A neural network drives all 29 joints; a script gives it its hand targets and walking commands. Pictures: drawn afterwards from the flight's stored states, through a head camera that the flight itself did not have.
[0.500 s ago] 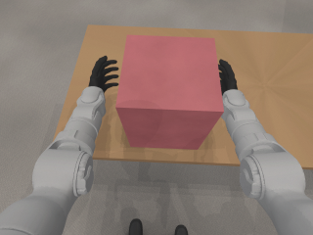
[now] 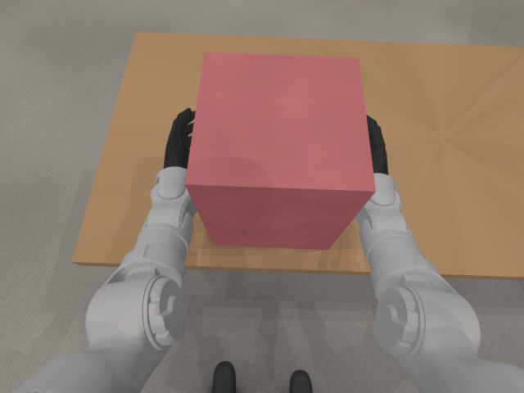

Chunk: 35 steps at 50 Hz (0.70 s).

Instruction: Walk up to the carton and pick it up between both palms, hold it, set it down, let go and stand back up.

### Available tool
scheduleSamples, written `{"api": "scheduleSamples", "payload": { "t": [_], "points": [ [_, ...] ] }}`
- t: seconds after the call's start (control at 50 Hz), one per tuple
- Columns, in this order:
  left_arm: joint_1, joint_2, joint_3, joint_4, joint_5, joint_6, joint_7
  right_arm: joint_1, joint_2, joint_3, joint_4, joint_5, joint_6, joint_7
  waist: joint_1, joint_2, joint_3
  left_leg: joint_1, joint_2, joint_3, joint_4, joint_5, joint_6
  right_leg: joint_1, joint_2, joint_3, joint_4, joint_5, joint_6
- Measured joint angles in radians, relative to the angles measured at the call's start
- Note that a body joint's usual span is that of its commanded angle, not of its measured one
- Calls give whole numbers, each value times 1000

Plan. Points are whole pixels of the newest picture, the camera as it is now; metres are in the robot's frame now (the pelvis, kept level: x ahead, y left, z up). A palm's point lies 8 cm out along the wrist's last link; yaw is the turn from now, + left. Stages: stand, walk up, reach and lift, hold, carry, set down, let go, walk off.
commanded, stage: reach and lift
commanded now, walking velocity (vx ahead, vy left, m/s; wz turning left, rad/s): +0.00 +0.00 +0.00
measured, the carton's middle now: (275, 165) +0.46 +0.00 +0.00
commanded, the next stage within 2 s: none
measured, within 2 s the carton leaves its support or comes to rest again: leaves its support in 0.96 s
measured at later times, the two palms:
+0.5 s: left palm (180, 163) +0.46 +0.15 +0.00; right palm (371, 169) +0.45 -0.15 +0.00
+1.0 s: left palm (174, 156) +0.46 +0.16 +0.02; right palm (367, 166) +0.45 -0.14 +0.01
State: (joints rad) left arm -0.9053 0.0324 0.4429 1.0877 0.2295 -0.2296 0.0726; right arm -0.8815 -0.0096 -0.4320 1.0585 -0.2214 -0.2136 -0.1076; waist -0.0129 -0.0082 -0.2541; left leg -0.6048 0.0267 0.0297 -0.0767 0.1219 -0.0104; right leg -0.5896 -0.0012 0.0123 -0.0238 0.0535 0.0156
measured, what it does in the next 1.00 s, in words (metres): stands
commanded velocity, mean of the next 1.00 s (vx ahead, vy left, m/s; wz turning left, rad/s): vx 0.00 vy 0.00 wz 0.00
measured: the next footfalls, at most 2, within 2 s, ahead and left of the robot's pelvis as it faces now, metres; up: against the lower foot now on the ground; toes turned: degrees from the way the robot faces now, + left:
none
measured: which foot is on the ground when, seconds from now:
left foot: down 0.00-1.00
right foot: down 0.00-1.00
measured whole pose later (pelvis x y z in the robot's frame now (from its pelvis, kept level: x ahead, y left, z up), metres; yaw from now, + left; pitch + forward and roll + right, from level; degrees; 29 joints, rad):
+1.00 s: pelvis +0.01 +0.00 +0.00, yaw +0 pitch +34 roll -1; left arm -0.89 0.05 0.33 1.07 0.16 -0.17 0.09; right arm -0.84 -0.02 -0.35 1.03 -0.13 -0.17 -0.13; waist 0.00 0.00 -0.32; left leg -0.63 0.02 0.03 -0.09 0.13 -0.01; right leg -0.62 -0.01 0.01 -0.03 0.05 0.02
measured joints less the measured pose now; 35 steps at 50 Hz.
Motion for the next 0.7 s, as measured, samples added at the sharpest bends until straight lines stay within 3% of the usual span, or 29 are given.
{"api": "scheduleSamples", "payload": {
  "t": [0.14, 0.26, 0.48, 0.7],
  "points": [
    [39, -42, 111, -45, 119, -30, -52, 51, 52, -107, -67, -117, -20, 43, 0, -7, -10, 25, -1, 0, -13, -5, 0, 51, -1, -1, -68, 25, -3],
    [53, -52, 139, -48, 153, -38, -58, 59, 64, -142, -68, -154, -27, 58, -5, 2, -15, 33, -3, -6, -13, -13, 0, 60, -3, -7, -65, 11, -4],
    [63, -53, 127, -12, 125, -86, -46, 73, 55, -130, -36, -132, -75, 49, -3, 3, -43, 16, -7, -4, -13, -18, 2, 42, -7, -6, -63, 7, -2],
    [19, -27, 62, 26, 65, -79, -12, 30, 14, -71, 15, -52, -78, 30, 1, 2, -57, -35, -6, -2, -12, 2, 3, -16, -6, -3, -51, 22, 0]
  ]
}}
